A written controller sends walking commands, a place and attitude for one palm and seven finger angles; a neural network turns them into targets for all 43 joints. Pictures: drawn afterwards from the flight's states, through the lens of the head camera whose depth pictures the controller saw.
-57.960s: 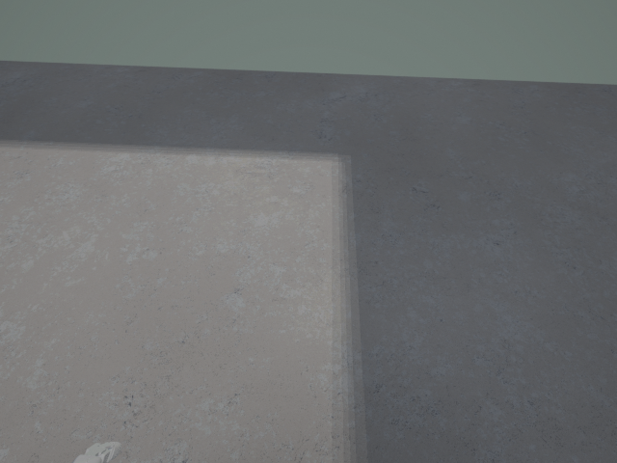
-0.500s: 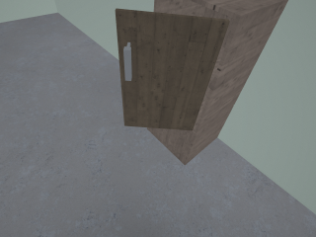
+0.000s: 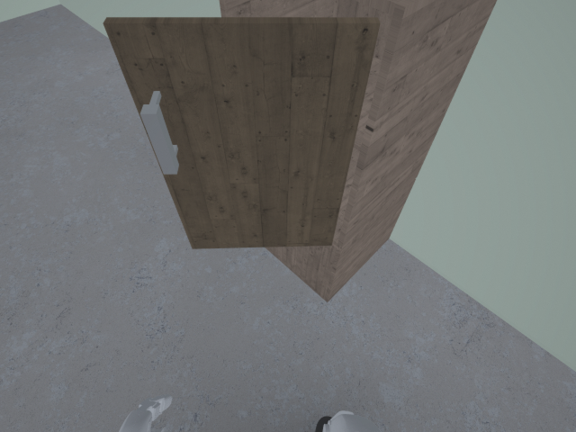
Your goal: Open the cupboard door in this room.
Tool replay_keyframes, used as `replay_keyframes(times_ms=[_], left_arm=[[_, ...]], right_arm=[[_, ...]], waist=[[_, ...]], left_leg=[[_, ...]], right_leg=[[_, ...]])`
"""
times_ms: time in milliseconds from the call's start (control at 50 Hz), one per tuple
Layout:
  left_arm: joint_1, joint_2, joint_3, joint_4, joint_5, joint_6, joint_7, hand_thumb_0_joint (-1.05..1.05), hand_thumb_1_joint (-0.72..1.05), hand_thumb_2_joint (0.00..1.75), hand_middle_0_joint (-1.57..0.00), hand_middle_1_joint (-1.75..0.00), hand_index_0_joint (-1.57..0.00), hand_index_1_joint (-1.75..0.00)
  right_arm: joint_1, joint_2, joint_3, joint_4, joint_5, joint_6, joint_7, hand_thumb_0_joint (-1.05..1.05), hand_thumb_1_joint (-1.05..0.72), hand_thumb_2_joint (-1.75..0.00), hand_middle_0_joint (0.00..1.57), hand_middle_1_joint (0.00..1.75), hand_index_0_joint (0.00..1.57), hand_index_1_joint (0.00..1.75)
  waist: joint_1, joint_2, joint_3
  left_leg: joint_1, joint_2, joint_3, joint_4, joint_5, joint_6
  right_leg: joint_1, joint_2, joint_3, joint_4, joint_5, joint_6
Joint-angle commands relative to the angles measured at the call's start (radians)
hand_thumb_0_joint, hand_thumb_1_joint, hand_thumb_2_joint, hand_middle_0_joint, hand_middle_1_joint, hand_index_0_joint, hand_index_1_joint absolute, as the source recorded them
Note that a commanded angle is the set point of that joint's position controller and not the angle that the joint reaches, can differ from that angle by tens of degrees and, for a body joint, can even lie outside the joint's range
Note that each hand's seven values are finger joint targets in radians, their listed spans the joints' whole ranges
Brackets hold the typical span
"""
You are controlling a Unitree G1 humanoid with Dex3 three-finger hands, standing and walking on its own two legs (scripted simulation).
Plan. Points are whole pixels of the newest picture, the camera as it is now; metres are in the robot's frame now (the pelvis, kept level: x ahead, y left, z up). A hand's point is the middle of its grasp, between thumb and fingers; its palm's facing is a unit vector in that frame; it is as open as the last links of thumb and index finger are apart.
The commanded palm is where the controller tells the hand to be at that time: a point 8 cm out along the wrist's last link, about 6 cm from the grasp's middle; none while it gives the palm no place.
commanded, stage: come to a stop and stand still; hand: left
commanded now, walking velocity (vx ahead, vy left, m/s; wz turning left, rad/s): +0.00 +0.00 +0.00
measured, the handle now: (163, 133) +0.56 +0.21 +0.07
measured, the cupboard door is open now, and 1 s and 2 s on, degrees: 47 47 47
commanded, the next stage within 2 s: none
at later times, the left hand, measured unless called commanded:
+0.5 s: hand out of the picture +0.07 +0.18 -0.16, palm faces +0.08 -0.97 -0.24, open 7.3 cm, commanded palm none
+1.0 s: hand out of the picture +0.01 +0.14 -0.16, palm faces +0.06 -0.98 -0.18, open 7.3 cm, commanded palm none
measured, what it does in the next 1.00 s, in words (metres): steps on the spot: left foot, then right foot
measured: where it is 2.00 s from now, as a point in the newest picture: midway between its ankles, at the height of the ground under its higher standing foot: outside the picture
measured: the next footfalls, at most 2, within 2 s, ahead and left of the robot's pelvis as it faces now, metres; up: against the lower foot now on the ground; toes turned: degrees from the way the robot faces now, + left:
left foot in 0.26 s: +0.08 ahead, +0.06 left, +0.00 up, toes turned +3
right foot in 0.58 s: +0.03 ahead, -0.14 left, +0.00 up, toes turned -2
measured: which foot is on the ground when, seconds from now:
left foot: up 0.00-0.24, down 0.26-1.00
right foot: down 0.00-0.30, up 0.32-0.56, down 0.58-1.00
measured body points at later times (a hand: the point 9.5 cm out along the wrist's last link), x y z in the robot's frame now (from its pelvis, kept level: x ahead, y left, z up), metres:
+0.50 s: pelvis +0.04 -0.01 +0.01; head +0.08 +0.00 +0.46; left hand +0.07 +0.24 -0.14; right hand +0.16 -0.23 -0.13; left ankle +0.08 +0.09 -0.72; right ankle -0.01 -0.13 -0.68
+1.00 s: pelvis -0.03 -0.03 +0.01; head -0.04 -0.01 +0.46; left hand +0.01 +0.19 -0.14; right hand +0.04 -0.27 -0.12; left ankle +0.03 +0.05 -0.72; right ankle -0.01 -0.14 -0.72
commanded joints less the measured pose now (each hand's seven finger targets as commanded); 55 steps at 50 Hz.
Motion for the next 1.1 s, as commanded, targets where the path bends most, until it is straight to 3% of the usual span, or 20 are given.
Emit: replay_keyframes(times_ms=[0,40,80,140,220,280,340,440,500,520,540,560,580,620,660,760,800,840,900,1080], left_arm=[[0.313,0.188,0.039,0.055,-0.011,0.002,0.026,0.00,0.90,0.90,-0.20,-0.30,-0.20,-0.30],[0.141,0.082,0.013,-0.001,-0.005,0.006,0.043,0.00,0.90,0.90,-0.20,-0.30,-0.20,-0.30],[0.074,0.061,-0.005,-0.016,0.003,0.005,0.047,0.00,0.90,0.90,-0.20,-0.30,-0.20,-0.30],[0.115,0.106,0.018,-0.025,0.008,0.021,0.053,0.00,0.90,0.90,-0.20,-0.30,-0.20,-0.30],[0.119,0.122,0.023,-0.028,-0.004,0.049,0.046,0.00,0.90,0.90,-0.20,-0.30,-0.20,-0.30],[0.132,0.059,0.009,-0.051,-0.007,0.074,0.045,0.00,0.90,0.90,-0.20,-0.30,-0.20,-0.30],[0.181,0.060,0.015,-0.034,-0.004,0.085,0.047,0.00,0.90,0.90,-0.20,-0.30,-0.20,-0.30],[0.189,0.040,0.003,-0.040,-0.005,0.075,0.049,0.00,0.90,0.90,-0.20,-0.30,-0.20,-0.30],[0.242,0.039,-0.004,-0.025,-0.004,0.065,0.050,0.00,0.90,0.90,-0.20,-0.30,-0.20,-0.30],[0.327,0.183,-0.037,-0.065,0.016,0.052,0.060,0.00,0.90,0.90,-0.20,-0.30,-0.20,-0.30],[0.314,0.091,-0.017,-0.092,0.011,0.054,0.057,0.00,0.90,0.90,-0.20,-0.30,-0.20,-0.30],[0.265,0.149,-0.011,-0.118,0.019,0.050,0.063,0.00,0.90,0.90,-0.20,-0.30,-0.20,-0.30],[0.240,0.161,-0.005,-0.144,0.019,0.047,0.062,0.00,0.90,0.90,-0.20,-0.30,-0.20,-0.30],[0.281,0.146,0.003,-0.143,0.016,0.035,0.071,0.00,0.90,0.90,-0.20,-0.30,-0.20,-0.30],[0.302,0.138,0.007,-0.153,0.018,0.033,0.079,0.00,0.90,0.90,-0.20,-0.30,-0.20,-0.30],[0.255,0.150,-0.001,-0.174,0.007,0.041,0.074,0.00,0.90,0.90,-0.20,-0.30,-0.20,-0.30],[0.264,0.131,-0.007,-0.162,-0.002,0.040,0.069,0.00,0.90,0.90,-0.20,-0.30,-0.20,-0.30],[0.279,0.123,-0.015,-0.129,-0.002,0.053,0.067,0.00,0.90,0.90,-0.20,-0.30,-0.20,-0.30],[0.298,0.104,-0.024,-0.086,-0.001,0.049,0.058,0.00,0.90,0.90,-0.20,-0.30,-0.20,-0.30],[0.313,0.086,-0.022,-0.057,0.002,0.045,0.053,0.00,0.90,0.90,-0.20,-0.30,-0.20,-0.30]], right_arm=[[-0.041,-0.098,-0.032,-0.100,0.015,0.005,-0.003,0.00,-0.90,-0.90,0.20,0.30,0.20,0.30],[-0.064,-0.090,-0.027,-0.090,0.004,0.025,0.000,0.00,-0.90,-0.90,0.20,0.30,0.20,0.30],[-0.010,-0.046,-0.011,-0.059,0.010,0.047,-0.006,0.00,-0.90,-0.90,0.20,0.30,0.20,0.30],[-0.023,-0.046,-0.019,-0.079,0.017,0.055,-0.009,0.00,-0.90,-0.90,0.20,0.30,0.20,0.30],[-0.059,-0.105,-0.038,-0.117,0.013,0.058,-0.011,0.00,-0.90,-0.90,0.20,0.30,0.20,0.30],[-0.194,-0.214,-0.052,-0.200,0.001,0.052,-0.014,0.00,-0.90,-0.90,0.20,0.30,0.20,0.30],[-0.295,-0.221,-0.048,-0.238,-0.005,0.048,-0.025,0.00,-0.90,-0.90,0.20,0.30,0.20,0.30],[-0.281,-0.239,-0.062,-0.237,-0.002,0.054,-0.023,0.00,-0.90,-0.90,0.20,0.30,0.20,0.30],[-0.274,-0.250,-0.069,-0.224,0.005,0.060,-0.016,0.00,-0.90,-0.90,0.20,0.30,0.20,0.30],[-0.285,-0.318,-0.062,-0.288,0.007,0.045,-0.022,0.00,-0.90,-0.90,0.20,0.30,0.20,0.30],[-0.345,-0.270,-0.079,-0.327,0.008,0.037,-0.015,0.00,-0.90,-0.90,0.20,0.30,0.20,0.30],[-0.294,-0.214,-0.071,-0.344,0.010,0.036,-0.010,0.00,-0.90,-0.90,0.20,0.30,0.20,0.30],[-0.283,-0.173,-0.065,-0.363,0.009,0.041,-0.004,0.00,-0.90,-0.90,0.20,0.30,0.20,0.30],[-0.336,-0.141,-0.054,-0.365,-0.005,0.059,-0.003,0.00,-0.90,-0.90,0.20,0.30,0.20,0.30],[-0.361,-0.138,-0.058,-0.374,0.004,0.062,-0.004,0.00,-0.90,-0.90,0.20,0.30,0.20,0.30],[-0.268,-0.144,-0.051,-0.319,0.015,0.060,0.001,0.00,-0.90,-0.90,0.20,0.30,0.20,0.30],[-0.257,-0.185,-0.050,-0.288,0.010,0.043,0.000,0.00,-0.90,-0.90,0.20,0.30,0.20,0.30],[-0.283,-0.201,-0.041,-0.273,0.008,0.037,0.000,0.00,-0.90,-0.90,0.20,0.30,0.20,0.30],[-0.284,-0.205,-0.037,-0.266,0.004,0.045,0.001,0.00,-0.90,-0.90,0.20,0.30,0.20,0.30],[-0.158,-0.181,-0.029,-0.205,-0.002,0.050,0.006,0.00,-0.90,-0.90,0.20,0.30,0.20,0.30]], waist=[[0.138,-0.200,-0.171],[0.065,-0.067,-0.059],[0.017,-0.071,-0.074],[0.044,-0.053,-0.122],[0.042,-0.059,-0.118],[0.071,0.275,-0.064],[0.093,0.180,-0.090],[0.056,0.143,-0.180],[0.063,0.137,-0.207],[0.092,0.102,-0.166],[0.106,-0.039,-0.180],[0.059,-0.119,-0.213],[0.046,-0.094,-0.215],[0.090,-0.219,-0.192],[0.090,-0.167,-0.134],[0.043,-0.121,-0.086],[0.057,0.013,-0.080],[0.081,0.175,-0.032],[0.086,0.111,0.007],[0.062,0.027,-0.006]], left_leg=[[-0.520,0.021,-0.076,0.717,-0.090,0.035],[-0.415,0.079,-0.100,0.595,0.039,0.019],[-0.245,0.059,-0.073,0.351,0.070,-0.011],[-0.198,0.003,-0.024,0.103,0.128,-0.029],[-0.074,0.006,-0.022,-0.163,0.314,-0.020],[-0.217,0.263,-0.276,-0.331,0.757,0.143],[-0.179,0.268,-0.240,-0.304,0.864,0.218],[0.018,0.250,-0.193,-0.240,0.966,0.212],[0.016,0.227,-0.191,-0.214,0.885,0.182],[-0.048,0.159,-0.242,-0.200,0.730,0.124],[-0.074,0.122,-0.156,-0.049,0.602,0.065],[-0.176,0.026,-0.094,0.012,0.443,0.033],[-0.229,-0.038,-0.063,0.004,0.248,0.018],[-0.373,-0.066,-0.071,0.138,0.081,0.029],[-0.415,-0.057,-0.087,0.196,0.071,0.032],[-0.189,-0.047,-0.070,-0.061,0.254,0.035],[-0.088,0.032,-0.144,-0.138,0.474,0.067],[-0.196,0.079,-0.237,-0.223,0.413,0.103],[-0.296,0.053,-0.236,-0.300,0.093,0.080],[-0.294,0.031,-0.215,-0.304,0.034,0.059]], right_leg=[[0.424,-0.354,0.510,-0.312,-0.050,-0.216],[0.145,-0.294,0.311,-0.352,-0.013,-0.159],[0.030,-0.230,0.158,-0.338,0.187,-0.127],[0.102,-0.225,0.158,-0.237,0.293,-0.149],[0.095,-0.187,0.161,-0.135,0.210,-0.087],[0.119,0.017,-0.001,0.124,-0.239,0.037],[0.054,0.031,0.099,0.406,-0.380,0.037],[0.027,0.029,0.086,0.286,-0.380,0.067],[0.138,0.033,0.052,0.041,-0.263,0.066],[0.211,0.059,0.068,-0.110,-0.211,0.083],[0.138,-0.012,0.132,-0.234,-0.026,0.071],[0.229,-0.096,0.244,-0.175,0.271,0.011],[0.264,-0.146,0.276,-0.127,0.349,-0.042],[0.372,-0.157,0.299,-0.085,0.613,-0.062],[0.357,-0.173,0.304,-0.068,0.677,-0.105],[0.193,-0.114,0.237,-0.087,0.380,-0.080],[0.114,-0.036,0.194,-0.101,0.124,-0.020],[0.163,0.014,0.144,-0.118,-0.102,0.013],[0.199,0.012,0.157,-0.181,-0.174,0.004],[0.127,-0.014,0.186,-0.257,-0.336,0.002]])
